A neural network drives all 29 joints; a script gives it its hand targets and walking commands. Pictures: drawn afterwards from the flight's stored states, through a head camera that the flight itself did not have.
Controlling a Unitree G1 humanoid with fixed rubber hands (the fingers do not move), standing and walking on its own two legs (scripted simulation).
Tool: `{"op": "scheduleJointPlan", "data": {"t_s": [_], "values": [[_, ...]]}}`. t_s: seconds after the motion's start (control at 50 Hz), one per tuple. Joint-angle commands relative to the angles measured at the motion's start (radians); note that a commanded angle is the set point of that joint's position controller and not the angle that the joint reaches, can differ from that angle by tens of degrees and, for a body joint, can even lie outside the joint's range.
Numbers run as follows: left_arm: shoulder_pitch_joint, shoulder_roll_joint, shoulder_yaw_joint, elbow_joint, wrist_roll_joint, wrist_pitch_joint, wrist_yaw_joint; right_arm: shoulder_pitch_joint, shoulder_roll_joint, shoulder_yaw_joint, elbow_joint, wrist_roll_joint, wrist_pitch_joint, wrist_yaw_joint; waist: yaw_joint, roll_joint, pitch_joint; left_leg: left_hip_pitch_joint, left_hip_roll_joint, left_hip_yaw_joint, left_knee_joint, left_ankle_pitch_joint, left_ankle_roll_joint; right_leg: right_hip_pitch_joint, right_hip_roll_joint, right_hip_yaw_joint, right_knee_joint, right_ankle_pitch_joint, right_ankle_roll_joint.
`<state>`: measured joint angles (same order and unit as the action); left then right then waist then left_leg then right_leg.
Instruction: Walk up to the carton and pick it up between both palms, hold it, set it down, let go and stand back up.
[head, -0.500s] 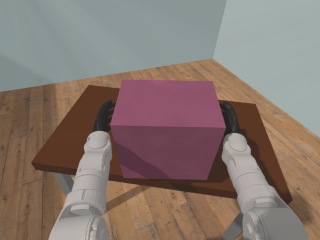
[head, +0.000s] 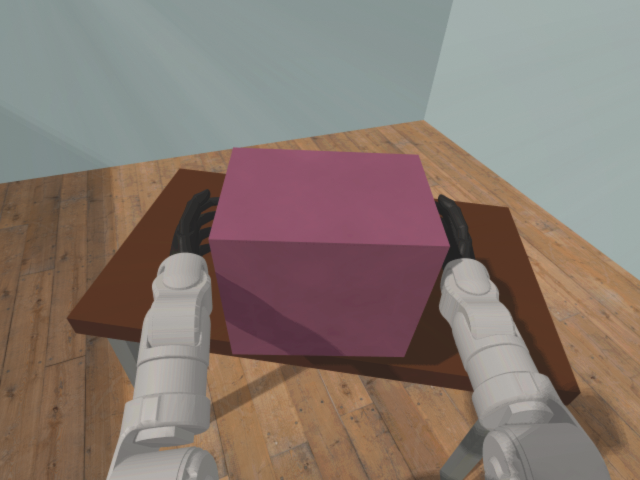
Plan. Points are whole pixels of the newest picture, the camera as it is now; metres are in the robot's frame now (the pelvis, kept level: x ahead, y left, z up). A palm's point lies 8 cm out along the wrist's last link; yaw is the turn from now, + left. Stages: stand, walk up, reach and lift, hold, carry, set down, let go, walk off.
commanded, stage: reach and lift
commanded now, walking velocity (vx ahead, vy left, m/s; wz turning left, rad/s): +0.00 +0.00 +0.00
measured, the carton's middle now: (322, 257) +0.40 -0.01 +0.10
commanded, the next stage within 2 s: hold in 0.96 s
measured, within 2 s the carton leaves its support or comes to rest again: neither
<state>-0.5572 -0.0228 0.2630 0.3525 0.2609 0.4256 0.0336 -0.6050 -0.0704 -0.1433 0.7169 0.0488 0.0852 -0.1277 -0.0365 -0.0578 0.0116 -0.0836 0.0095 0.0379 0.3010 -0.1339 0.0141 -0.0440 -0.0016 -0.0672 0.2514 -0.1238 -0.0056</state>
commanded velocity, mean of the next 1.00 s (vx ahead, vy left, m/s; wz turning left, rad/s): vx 0.00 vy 0.00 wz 0.00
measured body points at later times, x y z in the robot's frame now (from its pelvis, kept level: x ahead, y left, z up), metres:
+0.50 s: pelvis +0.02 +0.00 +0.00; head -0.01 +0.02 +0.45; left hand +0.39 +0.16 +0.15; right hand +0.38 -0.18 +0.13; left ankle +0.03 +0.11 -0.75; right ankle +0.02 -0.11 -0.75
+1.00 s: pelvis +0.00 -0.01 +0.00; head -0.03 +0.02 +0.45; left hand +0.37 +0.17 +0.16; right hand +0.37 -0.16 +0.15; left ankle +0.03 +0.11 -0.75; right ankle +0.02 -0.11 -0.75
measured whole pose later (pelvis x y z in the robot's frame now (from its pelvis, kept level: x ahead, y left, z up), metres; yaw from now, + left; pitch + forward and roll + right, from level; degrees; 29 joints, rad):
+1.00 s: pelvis +0.00 -0.01 +0.00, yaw +2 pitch -9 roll -1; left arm -0.53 0.00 0.29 0.11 0.33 0.62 -0.06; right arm -0.57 -0.02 -0.09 0.51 0.07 0.20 -0.18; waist -0.08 -0.07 0.08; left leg -0.01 0.01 0.01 0.31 -0.14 0.00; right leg 0.04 0.00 -0.10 0.26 -0.14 -0.01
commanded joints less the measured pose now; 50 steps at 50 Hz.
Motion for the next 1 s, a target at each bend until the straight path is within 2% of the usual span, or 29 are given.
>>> {"op": "scheduleJointPlan", "data": {"t_s": [0.0,0.06,0.08,0.16,0.22,0.34,0.38,0.46,0.58,0.62,0.64,0.66,0.76,0.86,0.92,0.98], "values": [[-0.506,-0.469,-0.363,-0.182,-0.07,0.027,-0.207,-0.656,0.5,0.354,-0.337,0.061,-0.04,0.125,-0.009,0.041,-0.372,0.147,-0.046,0.013,-0.008,0.183,-0.021,0.14,0.033,-0.007,-0.015,0.151,0.032],[-0.51,-0.456,-0.369,-0.214,-0.063,0.046,-0.222,-0.636,0.485,0.336,-0.353,0.061,-0.032,0.12,-0.032,0.068,-0.348,0.16,-0.045,0.013,-0.007,0.189,-0.037,0.131,0.035,-0.022,-0.014,0.146,0.03],[-0.526,-0.473,-0.396,-0.204,-0.076,0.045,-0.227,-0.624,0.467,0.312,-0.343,0.057,-0.035,0.124,-0.06,0.074,-0.322,0.15,-0.042,0.003,-0.019,0.157,-0.041,0.108,0.035,-0.028,-0.014,0.116,0.036],[-0.531,-0.479,-0.427,-0.227,-0.081,0.045,-0.222,-0.619,0.441,0.301,-0.36,0.052,-0.045,0.135,-0.074,0.119,-0.303,0.173,-0.034,-0.004,-0.013,0.156,-0.059,0.071,0.036,-0.043,-0.016,0.068,0.025],[-0.505,-0.474,-0.428,-0.242,-0.077,0.056,-0.221,-0.62,0.432,0.319,-0.386,0.057,-0.043,0.134,-0.075,0.114,-0.309,0.194,-0.033,-0.009,0.001,0.196,-0.065,0.085,0.041,-0.049,-0.013,0.096,0.026],[-0.438,-0.459,-0.411,-0.266,-0.079,0.068,-0.229,-0.629,0.441,0.406,-0.479,0.103,-0.034,0.115,-0.04,0.044,-0.345,0.197,-0.041,-0.009,0.02,0.293,-0.049,0.166,0.049,-0.041,0.007,0.24,0.046],[-0.425,-0.449,-0.41,-0.284,-0.084,0.068,-0.233,-0.616,0.454,0.434,-0.508,0.113,-0.027,0.108,-0.037,0.015,-0.371,0.207,-0.044,-0.007,0.025,0.318,-0.041,0.198,0.049,-0.034,0.014,0.297,0.053],[-0.442,-0.44,-0.434,-0.34,-0.101,0.057,-0.225,-0.613,0.473,0.478,-0.565,0.133,-0.016,0.099,-0.028,0.01,-0.393,0.213,-0.049,-0.012,0.037,0.362,-0.036,0.205,0.051,-0.023,0.027,0.362,0.053],[-0.443,-0.424,-0.423,-0.365,-0.086,0.083,-0.228,-0.556,0.457,0.462,-0.516,0.128,0.017,0.102,-0.029,0.048,-0.307,0.213,-0.045,-0.004,0.02,0.319,-0.039,0.162,0.047,-0.015,0.01,0.275,0.039],[-0.449,-0.418,-0.425,-0.393,-0.083,0.098,-0.234,-0.552,0.45,0.466,-0.522,0.137,0.024,0.098,-0.034,0.063,-0.314,0.217,-0.046,-0.001,0.022,0.33,-0.042,0.175,0.045,-0.016,0.01,0.292,0.04],[-0.425,-0.397,-0.375,-0.392,-0.061,0.116,-0.238,-0.551,0.47,0.476,-0.513,0.136,0.038,0.09,-0.021,0.049,-0.282,0.208,-0.044,0.003,0.012,0.311,-0.036,0.188,0.032,-0.011,0.0,0.322,0.034],[-0.434,-0.391,-0.372,-0.396,-0.061,0.129,-0.244,-0.544,0.461,0.465,-0.502,0.136,0.045,0.086,-0.036,0.054,-0.277,0.193,-0.045,0.007,0.005,0.288,-0.039,0.198,0.028,-0.012,0.005,0.327,0.04],[-0.484,-0.377,-0.375,-0.394,-0.065,0.152,-0.265,-0.565,0.454,0.409,-0.504,0.115,0.052,0.088,-0.066,0.075,-0.268,0.158,-0.046,0.016,-0.019,0.181,-0.044,0.191,0.02,-0.027,-0.003,0.249,0.042],[-0.55,-0.397,-0.403,-0.366,-0.085,0.134,-0.259,-0.626,0.449,0.363,-0.521,0.084,0.028,0.102,-0.082,0.091,-0.321,0.205,-0.038,0.012,-0.014,0.144,-0.051,0.126,0.028,-0.056,-0.01,0.164,0.036],[-0.563,-0.4,-0.387,-0.325,-0.082,0.13,-0.253,-0.65,0.44,0.345,-0.497,0.063,0.022,0.112,-0.074,0.077,-0.32,0.209,-0.032,0.01,-0.026,0.099,-0.041,0.095,0.031,-0.066,-0.015,0.099,0.033],[-0.542,-0.397,-0.365,-0.326,-0.072,0.143,-0.246,-0.663,0.436,0.361,-0.482,0.069,0.022,0.119,-0.046,0.06,-0.325,0.214,-0.024,0.01,-0.027,0.12,-0.03,0.103,0.036,-0.065,-0.014,0.082,0.026]]}}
